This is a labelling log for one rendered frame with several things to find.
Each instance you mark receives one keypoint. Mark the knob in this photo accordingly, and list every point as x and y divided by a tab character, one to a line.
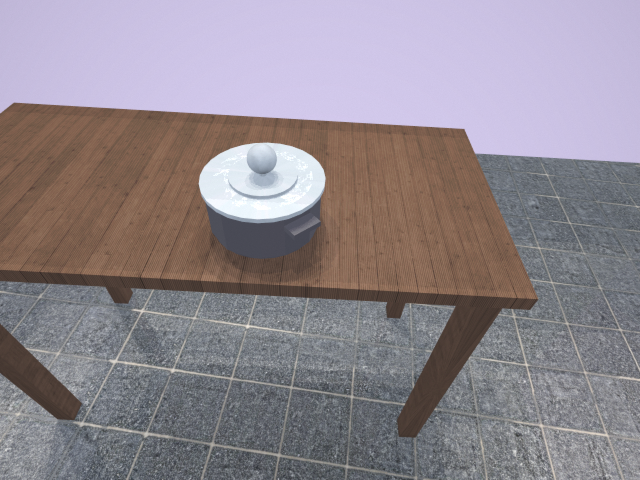
261	158

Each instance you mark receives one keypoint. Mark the lid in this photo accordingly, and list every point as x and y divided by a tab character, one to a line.
232	189

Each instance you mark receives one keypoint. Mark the table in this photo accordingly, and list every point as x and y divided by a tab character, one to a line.
110	197

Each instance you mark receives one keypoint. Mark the pot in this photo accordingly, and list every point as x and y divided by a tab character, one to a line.
265	240

